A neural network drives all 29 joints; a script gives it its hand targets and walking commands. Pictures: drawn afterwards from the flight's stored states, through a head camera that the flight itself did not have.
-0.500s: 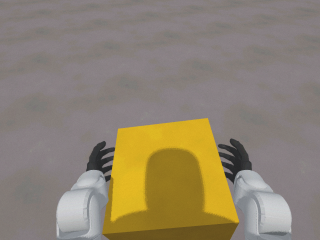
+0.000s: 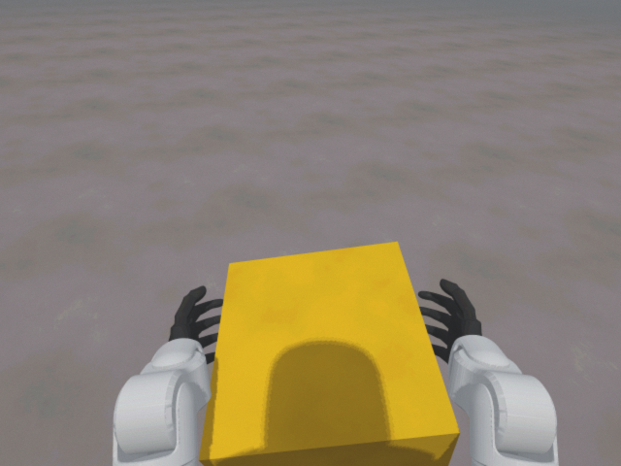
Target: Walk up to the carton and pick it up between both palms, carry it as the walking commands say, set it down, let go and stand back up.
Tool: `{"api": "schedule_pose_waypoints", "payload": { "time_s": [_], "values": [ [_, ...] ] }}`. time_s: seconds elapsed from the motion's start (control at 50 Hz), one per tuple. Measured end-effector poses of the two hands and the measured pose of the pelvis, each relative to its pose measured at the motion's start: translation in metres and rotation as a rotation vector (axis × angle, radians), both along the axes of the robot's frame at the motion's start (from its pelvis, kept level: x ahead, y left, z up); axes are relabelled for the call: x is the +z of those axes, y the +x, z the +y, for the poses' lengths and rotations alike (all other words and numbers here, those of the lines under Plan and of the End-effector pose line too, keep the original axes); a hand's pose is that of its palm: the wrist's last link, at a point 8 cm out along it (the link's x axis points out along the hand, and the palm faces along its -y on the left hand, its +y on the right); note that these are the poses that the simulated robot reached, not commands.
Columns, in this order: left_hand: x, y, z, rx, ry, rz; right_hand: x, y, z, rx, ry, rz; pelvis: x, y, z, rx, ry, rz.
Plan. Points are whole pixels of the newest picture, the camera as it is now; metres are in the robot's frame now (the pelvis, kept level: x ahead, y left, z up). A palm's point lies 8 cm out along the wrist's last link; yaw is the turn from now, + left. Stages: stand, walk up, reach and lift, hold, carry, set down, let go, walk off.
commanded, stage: carry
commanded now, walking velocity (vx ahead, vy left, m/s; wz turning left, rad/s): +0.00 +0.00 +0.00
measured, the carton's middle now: (329, 381) +0.26 -0.01 +0.01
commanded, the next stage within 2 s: none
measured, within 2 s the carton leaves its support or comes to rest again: neither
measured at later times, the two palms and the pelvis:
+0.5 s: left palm (178, 394) +0.20 +0.16 +0.08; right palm (464, 394) +0.20 -0.15 +0.09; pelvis -0.04 +0.00 +0.00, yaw +0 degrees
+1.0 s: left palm (192, 358) +0.25 +0.16 +0.07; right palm (451, 362) +0.24 -0.15 +0.08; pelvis -0.02 +0.00 +0.00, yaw +0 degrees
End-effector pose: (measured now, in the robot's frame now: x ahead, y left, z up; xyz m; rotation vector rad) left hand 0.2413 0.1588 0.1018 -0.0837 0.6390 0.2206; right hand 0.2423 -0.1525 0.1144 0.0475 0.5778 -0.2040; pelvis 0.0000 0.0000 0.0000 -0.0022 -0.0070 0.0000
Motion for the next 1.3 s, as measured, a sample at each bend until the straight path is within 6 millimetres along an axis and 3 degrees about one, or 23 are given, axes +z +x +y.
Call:
{"api": "schedule_pose_waypoints", "payload": {
  "time_s": [0.2, 0.4, 0.52, 0.72, 0.86, 1.0, 1.18, 1.3],
  "values": [
    [-0.006, -0.033, 0.004, 0.005, 0.005, 0.044, -0.009, -0.032, 0.004, 0.008, 0.001, 0.046, -0.001, -0.027, 0.002, -0.001, -0.002, -0.037],
    [-0.005, -0.043, 0.004, 0.002, 0.009, 0.044, -0.010, -0.044, 0.004, 0.008, -0.002, 0.050, -0.001, -0.038, 0.002, -0.001, -0.003, -0.051],
    [-0.023, -0.037, 0.004, -0.005, 0.010, 0.131, -0.030, -0.042, 0.004, 0.009, -0.018, 0.139, -0.001, -0.037, 0.002, -0.001, -0.002, -0.051],
    [-0.015, -0.017, 0.003, -0.005, 0.005, 0.059, -0.022, -0.023, 0.003, 0.006, -0.022, 0.067, -0.001, -0.032, 0.001, -0.001, -0.001, -0.043],
    [-0.047, -0.008, 0.004, -0.006, 0.008, 0.164, -0.054, -0.013, 0.004, 0.020, -0.037, 0.177, 0.000, -0.024, 0.001, -0.002, -0.001, -0.031],
    [-0.031, 0.010, 0.002, -0.010, 0.003, 0.052, -0.038, 0.002, 0.003, 0.012, -0.039, 0.069, 0.000, -0.020, 0.002, -0.002, -0.002, -0.026],
    [-0.053, 0.018, 0.004, -0.007, 0.004, 0.118, -0.059, 0.012, 0.004, 0.021, -0.042, 0.146, 0.000, -0.007, 0.001, -0.002, -0.001, -0.008],
    [-0.043, 0.025, 0.005, -0.011, -0.004, 0.054, -0.048, 0.018, 0.005, 0.014, -0.047, 0.085, 0.000, -0.006, 0.004, -0.002, -0.004, -0.006]
  ]
}}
